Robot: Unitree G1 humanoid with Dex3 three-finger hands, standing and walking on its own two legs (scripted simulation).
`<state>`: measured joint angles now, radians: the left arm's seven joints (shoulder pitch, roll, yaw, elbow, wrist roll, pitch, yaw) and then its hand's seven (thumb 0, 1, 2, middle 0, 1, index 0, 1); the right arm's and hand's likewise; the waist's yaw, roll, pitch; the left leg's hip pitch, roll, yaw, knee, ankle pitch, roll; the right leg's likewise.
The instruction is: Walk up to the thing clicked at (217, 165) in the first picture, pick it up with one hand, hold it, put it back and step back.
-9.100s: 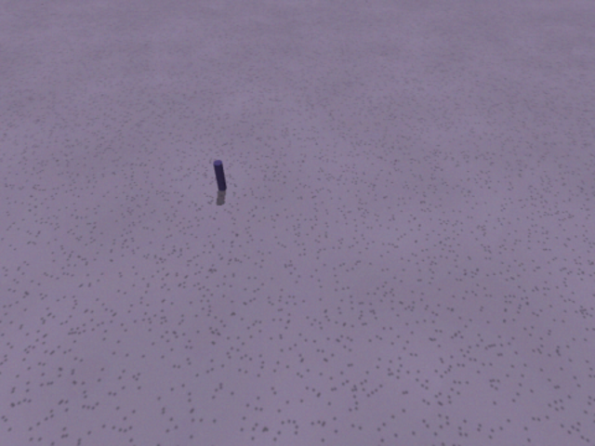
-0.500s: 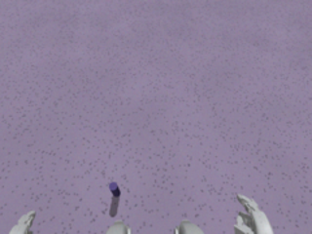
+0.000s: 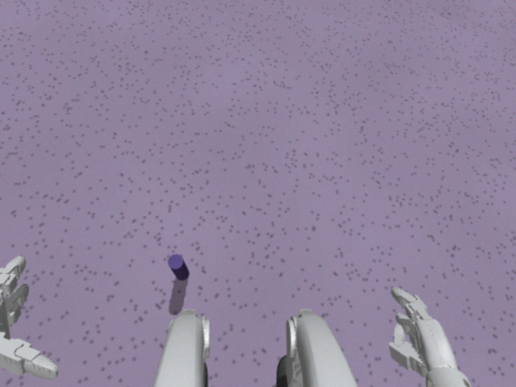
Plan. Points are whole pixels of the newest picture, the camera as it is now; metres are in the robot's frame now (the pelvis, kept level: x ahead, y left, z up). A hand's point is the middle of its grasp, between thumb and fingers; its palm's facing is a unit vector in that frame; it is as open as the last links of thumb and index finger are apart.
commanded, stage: go down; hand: left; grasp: from the side
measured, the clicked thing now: (179, 268) +0.41 +0.18 -0.51
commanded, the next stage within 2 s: approach in 1.84 s
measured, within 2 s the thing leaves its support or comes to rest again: neither
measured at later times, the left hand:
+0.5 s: hand (46, 282) +0.30 +0.35 -0.15, palm faces +0.10 -0.98 -0.18, open 17.3 cm
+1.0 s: hand (46, 272) +0.33 +0.37 -0.18, palm faces +0.10 -0.99 -0.14, open 17.3 cm
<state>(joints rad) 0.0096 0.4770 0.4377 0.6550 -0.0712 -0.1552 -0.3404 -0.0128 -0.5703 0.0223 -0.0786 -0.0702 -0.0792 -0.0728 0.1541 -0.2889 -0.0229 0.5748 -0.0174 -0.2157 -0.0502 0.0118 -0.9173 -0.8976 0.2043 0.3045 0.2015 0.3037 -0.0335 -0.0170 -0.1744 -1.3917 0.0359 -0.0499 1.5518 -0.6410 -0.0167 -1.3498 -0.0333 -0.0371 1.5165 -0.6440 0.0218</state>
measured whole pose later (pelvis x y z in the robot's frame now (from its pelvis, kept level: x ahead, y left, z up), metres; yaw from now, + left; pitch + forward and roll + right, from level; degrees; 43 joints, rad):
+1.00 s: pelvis -0.05 +0.00 -0.17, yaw -3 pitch +33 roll -5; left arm -0.47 0.77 0.73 0.98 -0.15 -0.35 -0.65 -0.02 -0.50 0.07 -0.05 -0.07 -0.04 -0.08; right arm 0.10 -0.34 0.06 0.67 -0.03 -0.18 -0.02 0.01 -0.91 -0.90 0.21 0.30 0.20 0.30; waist -0.06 -0.03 -0.13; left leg -2.00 0.03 -0.11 2.12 -0.69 -0.03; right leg -1.95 -0.02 -0.06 2.06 -0.68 0.02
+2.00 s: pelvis -0.06 +0.00 -0.22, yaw -4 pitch +31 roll -6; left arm -0.57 0.86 0.80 1.03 -0.17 -0.36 -0.72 -0.02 -0.49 0.08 -0.05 -0.07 -0.04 -0.08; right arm 0.10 -0.36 0.09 0.66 -0.04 -0.17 -0.01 0.01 -0.91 -0.90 0.21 0.30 0.20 0.30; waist -0.09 -0.03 -0.10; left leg -2.13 0.02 -0.13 2.26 -0.69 -0.02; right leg -2.07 -0.02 -0.06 2.20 -0.69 0.02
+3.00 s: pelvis -0.08 +0.02 -0.31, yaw -13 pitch +12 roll -16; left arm -0.58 0.79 0.55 1.40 -0.14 -1.04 -0.33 -0.02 -0.52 0.01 -0.07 -0.06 -0.07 -0.06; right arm -0.16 -0.39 0.43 0.60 -0.32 -0.06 0.12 0.00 -0.93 -0.90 0.21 0.30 0.20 0.30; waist -0.22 -0.24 0.25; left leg -2.21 0.01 -0.34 2.66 -0.70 -0.02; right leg -2.07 0.06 -0.20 2.43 -0.62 0.06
